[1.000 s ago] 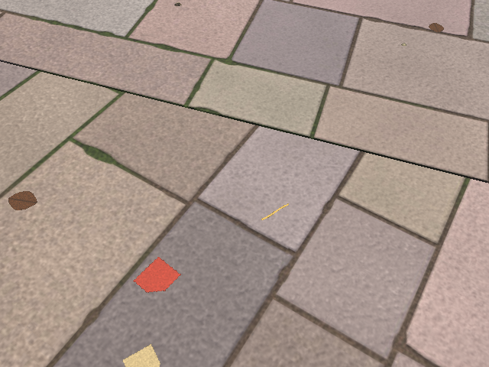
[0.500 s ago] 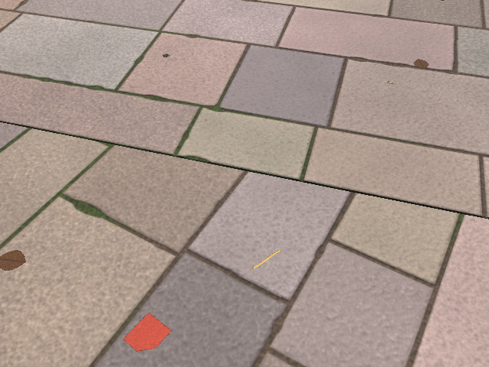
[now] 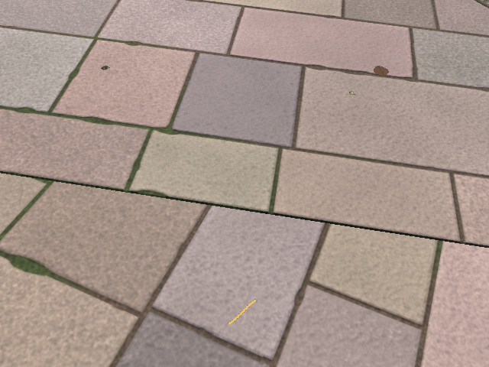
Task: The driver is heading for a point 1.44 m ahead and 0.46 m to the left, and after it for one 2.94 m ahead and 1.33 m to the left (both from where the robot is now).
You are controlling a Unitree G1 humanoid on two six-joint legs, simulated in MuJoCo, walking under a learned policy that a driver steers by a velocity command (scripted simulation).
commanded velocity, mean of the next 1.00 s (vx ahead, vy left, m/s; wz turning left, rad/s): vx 0.50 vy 0.00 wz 0.20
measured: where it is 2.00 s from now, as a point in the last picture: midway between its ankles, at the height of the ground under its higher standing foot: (127, 184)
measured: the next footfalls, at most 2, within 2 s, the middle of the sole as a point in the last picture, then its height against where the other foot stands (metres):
right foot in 0.16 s outside the picture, level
left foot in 0.68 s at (181, 335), level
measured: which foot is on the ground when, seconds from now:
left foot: down 0.00-0.18, up 0.20-0.66, down 0.68-1.00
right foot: up 0.00-0.14, down 0.16-0.68, up 0.70-1.00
